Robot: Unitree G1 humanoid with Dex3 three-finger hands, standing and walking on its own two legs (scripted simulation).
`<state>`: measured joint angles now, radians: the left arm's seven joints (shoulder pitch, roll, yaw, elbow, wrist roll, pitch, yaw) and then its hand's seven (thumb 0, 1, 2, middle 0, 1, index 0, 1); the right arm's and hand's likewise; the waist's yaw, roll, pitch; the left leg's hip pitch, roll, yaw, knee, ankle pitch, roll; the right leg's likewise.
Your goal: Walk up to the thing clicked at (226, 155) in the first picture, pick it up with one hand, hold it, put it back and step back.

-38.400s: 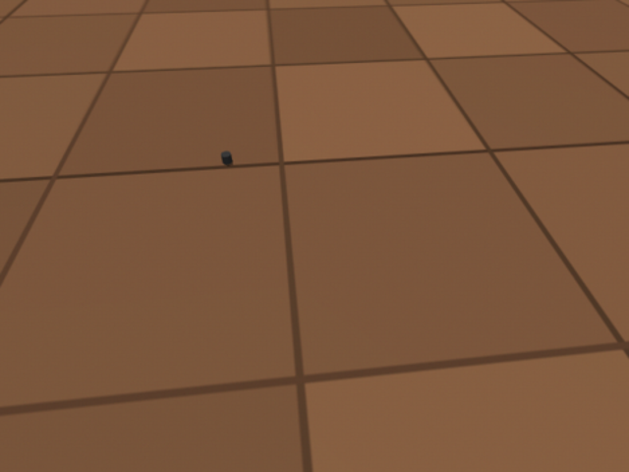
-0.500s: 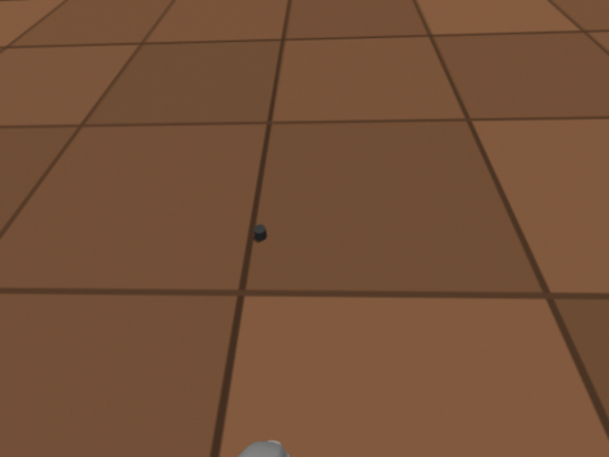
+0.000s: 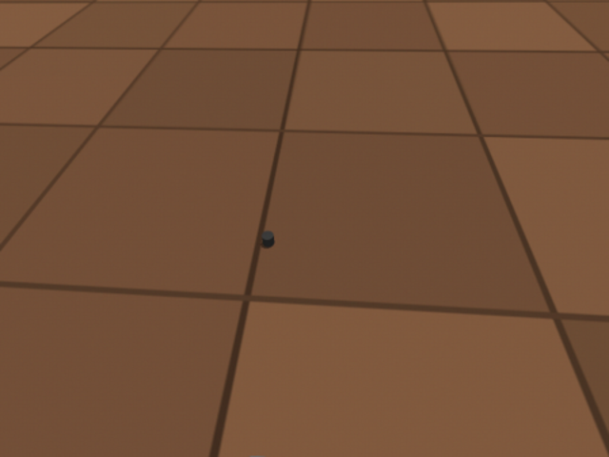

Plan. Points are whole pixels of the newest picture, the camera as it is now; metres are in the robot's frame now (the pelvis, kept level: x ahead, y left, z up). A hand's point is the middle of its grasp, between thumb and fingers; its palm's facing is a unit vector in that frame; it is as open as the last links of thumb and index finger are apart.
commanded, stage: step back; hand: left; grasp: from above
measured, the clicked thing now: (268, 239) +1.08 +0.25 -0.74
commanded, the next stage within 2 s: stand in 0.46 s
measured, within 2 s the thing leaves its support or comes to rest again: neither
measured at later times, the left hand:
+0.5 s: hand out of the picture +0.12 +0.28 -0.15, palm faces +0.00 -0.94 -0.35, open 7.4 cm
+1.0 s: hand out of the picture +0.12 +0.26 -0.14, palm faces -0.06 -0.94 -0.33, open 7.4 cm
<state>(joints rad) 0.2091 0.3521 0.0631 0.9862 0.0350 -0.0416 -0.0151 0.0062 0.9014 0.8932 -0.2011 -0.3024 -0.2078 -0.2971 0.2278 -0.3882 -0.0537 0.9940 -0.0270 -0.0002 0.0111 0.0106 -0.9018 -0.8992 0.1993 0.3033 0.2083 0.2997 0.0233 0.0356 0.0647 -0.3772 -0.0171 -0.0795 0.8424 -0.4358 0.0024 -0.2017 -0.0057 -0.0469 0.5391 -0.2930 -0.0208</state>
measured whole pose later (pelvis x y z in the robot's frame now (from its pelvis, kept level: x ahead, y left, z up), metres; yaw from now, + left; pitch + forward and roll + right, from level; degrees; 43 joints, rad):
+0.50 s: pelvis +0.03 +0.02 +0.01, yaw -1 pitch -2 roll -1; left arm 0.10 0.36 0.02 1.09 0.01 -0.02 0.00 0.01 0.90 0.89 -0.20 -0.30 -0.21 -0.30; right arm 0.01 -0.32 -0.01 1.08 -0.01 -0.01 0.01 0.01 -0.90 -0.90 0.20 0.30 0.21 0.30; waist 0.02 0.00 0.08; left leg -0.23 0.03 0.02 0.48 -0.20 -0.01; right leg -0.12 -0.01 -0.01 0.44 -0.28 0.02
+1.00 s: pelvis +0.03 +0.01 +0.01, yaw -1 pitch -2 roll +0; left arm 0.09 0.35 0.00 1.14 0.01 -0.02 -0.01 0.01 0.90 0.89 -0.20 -0.30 -0.21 -0.30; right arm 0.10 -0.35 -0.01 1.17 -0.01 -0.01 0.01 0.01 -0.90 -0.90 0.20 0.30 0.21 0.30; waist -0.02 0.00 0.06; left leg -0.16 0.03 0.03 0.32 -0.12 -0.01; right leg -0.07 -0.02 0.00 0.32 -0.21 0.02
